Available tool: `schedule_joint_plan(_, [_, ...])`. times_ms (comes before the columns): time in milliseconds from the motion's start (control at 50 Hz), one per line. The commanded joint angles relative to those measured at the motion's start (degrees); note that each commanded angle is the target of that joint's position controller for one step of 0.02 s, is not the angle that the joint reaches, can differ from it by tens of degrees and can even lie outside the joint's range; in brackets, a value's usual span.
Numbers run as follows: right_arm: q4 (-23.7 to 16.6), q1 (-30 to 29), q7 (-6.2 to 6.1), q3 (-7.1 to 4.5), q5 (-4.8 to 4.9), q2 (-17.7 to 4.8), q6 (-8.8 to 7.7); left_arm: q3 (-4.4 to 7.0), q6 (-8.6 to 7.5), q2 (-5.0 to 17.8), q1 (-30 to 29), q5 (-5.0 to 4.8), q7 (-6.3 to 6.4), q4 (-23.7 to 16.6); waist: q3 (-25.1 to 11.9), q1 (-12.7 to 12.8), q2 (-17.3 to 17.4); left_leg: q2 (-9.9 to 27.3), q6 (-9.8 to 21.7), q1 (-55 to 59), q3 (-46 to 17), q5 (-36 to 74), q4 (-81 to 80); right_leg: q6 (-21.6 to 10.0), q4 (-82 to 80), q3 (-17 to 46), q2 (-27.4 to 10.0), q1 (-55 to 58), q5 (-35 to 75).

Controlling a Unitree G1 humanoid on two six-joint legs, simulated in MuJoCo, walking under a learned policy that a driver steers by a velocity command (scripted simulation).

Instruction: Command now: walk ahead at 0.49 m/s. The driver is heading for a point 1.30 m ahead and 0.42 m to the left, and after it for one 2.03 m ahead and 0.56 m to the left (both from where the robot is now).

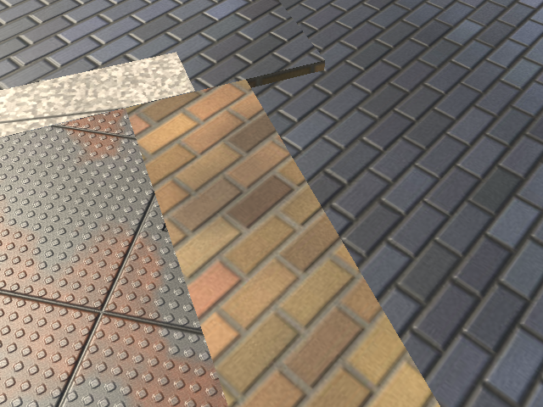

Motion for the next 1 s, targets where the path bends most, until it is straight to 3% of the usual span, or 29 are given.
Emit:
schedule_joint_plan(20, [-2.6, -1.7, -0.13, -1.61, 0.27, -6.7, -1.89, 1.14, 0.59, 3.7, 4.1, 0.66, 0.48, -2.4, -2.3, 2.1, 6.2, 16.0, 11.1, 1.6, -16.0, 1.2, -16.8, 1.4, -3.1, 1.7, -4.4, -4.8, 4.1])
schedule_joint_plan(80, [-1.3, 0.2, -0.78, -1.91, 0.47, -8.1, -1.87, 0.87, 0.17, 3.3, -2.5, 1.33, 0.54, -4.5, 0.0, 0.5, 5.1, 14.6, 10.4, 2.7, -11.8, 4.5, -18.1, 3.0, -13.3, 1.1, -4.9, -8.9, 14.3])
schedule_joint_plan(140, [-0.3, 2.6, -1.28, -2.07, 1.01, -9.4, -1.26, 0.18, -0.89, 1.7, -9.1, 1.09, -0.24, -5.9, 0.7, -2.2, 4.3, 12.7, 8.1, 4.0, -7.5, 6.7, -17.5, 3.0, -26.3, -1.1, -2.8, -6.3, 23.8])
schedule_joint_plan(180, [1.0, 5.8, -1.34, -2.25, 1.39, -10.5, -0.8, -0.02, -1.27, 1.4, -12.8, 0.64, -0.92, -7.0, 1.0, -4.0, 4.2, 13.8, 7.9, 6.6, -7.6, 6.0, -16.7, 3.0, -30.8, -1.9, -1.6, -5.3, 26.1])
schedule_joint_plan(240, [2.5, 8.2, -1.48, -2.45, 1.68, -11.0, 0.38, 0.23, -1.59, 2.5, -16.4, 0.3, -1.92, -8.7, 1.5, -4.7, 4.7, 16.7, 7.2, 13.7, -8.9, 7.4, -13.7, 1.4, -35.3, -1.3, -0.8, -7.4, 22.8])
schedule_joint_plan(300, [3.2, 7.9, -1.92, -2.82, 1.79, -11.9, 1.55, 0.93, -1.77, 4.3, -14.2, 0.38, -2.54, -8.9, -0.4, -2.2, 6.2, 18.7, 5.5, 19.0, -9.8, 16.3, -8.1, -1.0, -37.7, -2.0, 0.8, -3.7, 15.4])
schedule_joint_plan(320, [3.1, 6.6, -2.04, -2.79, 1.77, -12.1, 1.9, 1.69, -1.83, 5.6, -9.4, 0.53, -2.43, -7.7, -3.3, 0.9, 6.3, 17.2, 4.5, 18.9, -8.2, 25.4, -2.0, -2.4, -39.4, -3.7, 2.6, 3.4, 14.8])
schedule_joint_plan(340, [2.9, 6.7, -2.16, -2.09, 1.34, -10.5, 2.13, 3.14, -1.78, 8.3, -0.8, 0.69, -1.94, -5.2, -9.5, 4.9, 5.2, 14.0, 2.7, 15.3, -5.7, 29.1, 9.0, -4.3, -39.4, -4.2, 3.0, 16.4, 15.9])
schedule_joint_plan(360, [1.2, 7.6, -2.32, -0.5, -0.36, -6.8, 1.97, 4.3, -1.43, 12.9, 9.6, 1.24, -1.3, -3.6, -19.2, 8.0, -2.4, 10.2, 0.4, 3.9, -2.8, 13.3, 27.9, -8.1, -36.9, 8.4, -8.2, 33.9, 18.5])
schedule_joint_plan(380, [0.7, 15.0, -1.78, 1.09, 0.54, -1.1, 0.74, 4.83, -1.27, 16.0, 10.4, 1.33, -1.74, -2.6, -24.4, 3.4, -17.5, 0.0, -2.7, -18.2, -4.8, -23.5, 44.7, -16.7, -44.4, 35.5, -18.3, 49.6, 4.4])
schedule_joint_plan(400, [1.4, 10.5, -1.39, -0.22, 1.75, -7.8, -0.24, 3.23, -1.28, 9.5, 9.8, 0.8, -1.88, -3.5, -21.3, 6.2, -9.6, 3.0, -2.1, -24.8, -10.9, -25.0, 50.2, -14.9, -48.1, 36.7, -17.1, 48.1, -2.2])
schedule_joint_plan(420, [-0.3, 5.1, -1.07, -0.93, 2.82, -10.0, -0.89, 2.5, -1.32, 7.7, 6.0, 0.93, -1.74, -3.8, -13.6, 5.9, -6.3, 5.6, -1.5, -27.7, -9.7, -19.8, 50.4, -12.9, -48.8, 28.2, -15.4, 41.5, 0.9])
schedule_joint_plan(440, [-0.8, 2.3, -1.25, -0.73, 2.42, -9.2, -1.15, 2.24, -1.27, 7.2, 2.4, 1.16, -1.74, -4.3, -9.6, 4.4, -1.5, 8.2, -1.8, -26.2, -8.1, -14.9, 48.0, -12.1, -49.9, 22.4, -13.2, 34.4, 8.0])
schedule_joint_plan(460, [-1.0, 1.0, -1.3, -0.93, 1.47, -8.7, -1.05, 1.89, -1.27, 5.9, 0.0, 1.39, -1.86, -4.4, -6.4, 3.0, -0.5, 9.8, -2.3, -24.8, -7.7, -11.7, 44.7, -11.9, -51.6, 18.0, -11.1, 28.8, 13.5])
schedule_joint_plan(480, [-0.6, 2.5, -1.15, -0.99, 1.59, -8.0, -0.51, 1.59, -1.54, 5.0, -1.3, 1.93, -1.8, -4.5, -6.2, 1.2, -2.1, 11.2, -2.8, -21.3, -8.2, -9.3, 43.2, -11.6, -53.3, 14.8, -10.2, 25.4, 16.0])
schedule_joint_plan(500, [0.1, 3.8, -1.11, -0.82, 1.85, -7.0, 0.18, 1.62, -1.93, 4.5, -1.8, 1.87, -1.81, -4.3, -6.0, 0.5, -2.6, 11.5, -3.3, -19.5, -8.1, -8.1, 42.2, -11.9, -55.1, 12.5, -9.6, 23.5, 17.0])
schedule_joint_plan(540, [0.4, 3.7, -1.32, -0.57, 1.93, -5.4, 1.51, 1.92, -2.8, 5.1, -1.8, 1.64, -1.68, -3.1, -4.1, -0.1, -2.1, 11.6, -4.3, -19.8, -8.4, -6.1, 39.9, -12.1, -57.7, 7.6, -9.5, 20.6, 19.6])
schedule_joint_plan(600, [-1.1, -0.6, -1.49, -0.59, 1.68, -4.9, 1.99, 2.35, -3.05, 6.1, -0.8, 2.17, -1.04, -1.4, -1.4, 0.8, -1.0, 10.9, -5.3, -23.9, -10.2, 1.7, 32.5, -11.4, -59.9, 1.7, -9.1, 20.9, 21.1])
schedule_joint_plan(700, [-3.6, -8.4, -0.13, 0.03, 1.34, -3.2, 1.26, 2.58, -2.59, 7.5, 0.2, 1.72, -0.26, 0.5, 1.0, 3.8, -0.4, 9.4, -4.6, -21.2, -5.8, 14.1, 17.0, -8.8, -61.1, -6.9, -8.0, 22.7, 22.1])
schedule_joint_plan(780, [-6.8, -13.2, 1.15, 0.06, 1.52, -3.3, 1.19, 3.17, -0.94, 8.6, 2.8, 0.82, 0.03, 2.8, 2.6, 5.0, 0.2, 8.7, -2.5, -24.3, -4.0, 9.9, 11.7, -7.8, -57.8, -9.2, -10.9, 31.7, 26.8])
schedule_joint_plan(840, [-8.1, -11.0, 1.97, -1.01, 1.53, -5.2, 1.43, 3.86, 0.65, 10.5, 1.3, 0.52, 0.79, 2.5, -0.7, 2.2, -2.0, 5.1, 0.4, -18.7, 0.3, 1.3, 11.2, -5.8, -48.7, -11.5, -11.6, 35.8, 48.7])
schedule_joint_plan(860, [-7.4, -6.4, 1.92, -1.97, 1.54, -6.8, 1.68, 4.04, 1.24, 11.1, 0.7, 0.57, 1.18, 2.2, -3.9, -0.5, -2.8, 2.8, 1.7, -12.6, 1.8, -1.0, 11.4, -5.0, -41.6, -12.5, -11.1, 35.5, 57.0])
schedule_joint_plan(880, [-5.4, 2.1, 1.47, -3.59, 1.7, -9.3, 1.81, 3.86, 1.78, 10.9, -0.3, 0.53, 1.58, 1.7, -8.4, -5.3, -1.9, 0.3, 3.6, -0.8, 2.4, 0.9, 8.7, -3.2, -30.2, -14.1, -8.9, 31.7, 58.5])
schedule_joint_plan(900, [-3.4, 11.6, 0.38, -5.51, 1.86, -13.9, 2.3, 3.01, 1.55, 9.2, 0.6, 1.34, 1.96, 0.6, -14.1, -9.1, 3.6, 5.4, 6.9, 16.8, -7.9, 1.3, 7.4, -0.9, -13.2, -14.3, -6.4, 18.5, 43.6])
schedule_joint_plan(920, [-3.8, 11.0, -0.03, -6.32, 2.27, -19.3, 2.15, 0.28, -0.15, 0.5, 6.9, 2.94, 0.75, -2.1, -19.3, -2.1, 18.2, 20.0, 18.0, 36.4, -40.5, -8.8, 2.7, 3.0, 6.9, -9.7, 6.0, -8.0, -10.7])
schedule_joint_plan(940, [-5.1, 12.3, 0.08, -4.92, 1.99, -14.6, 1.61, 0.74, -2.49, 4.8, 1.3, 1.02, -0.22, -2.4, -24.7, -6.3, 11.7, 22.4, 19.1, 39.8, -51.4, -15.6, -5.3, 2.0, 12.8, 2.7, 6.6, -14.9, -15.3])
schedule_joint_plan(960, [-5.0, 10.1, 0.01, -4.15, 1.38, -11.9, 1.15, 1.5, -3.8, 7.6, -4.0, -1.14, -0.81, -4.3, -16.4, -6.9, 9.1, 21.0, 16.2, 34.4, -43.2, -12.0, -6.6, 0.7, 12.0, 3.2, 3.7, -19.1, -10.1])
schedule_joint_plan(980, [-5.5, 6.6, -0.07, -3.82, 1.47, -10.8, 0.91, 1.25, -4.54, 7.2, -5.5, -0.68, -0.6, -4.7, -11.3, -4.7, 4.2, 18.6, 14.3, 26.1, -36.4, -6.3, -6.6, 0.1, 7.5, 2.6, 1.2, -17.6, -5.1])
schedule_joint_plan(1000, [-6.3, 2.9, -0.17, -3.34, 1.37, -9.2, 0.95, 1.58, -4.64, 7.3, -6.2, 0.9, -0.18, -4.5, -7.8, -2.5, 2.2, 16.5, 13.1, 18.2, -31.2, 0.8, -7.1, 0.5, 2.5, 2.2, -0.5, -14.3, -2.3])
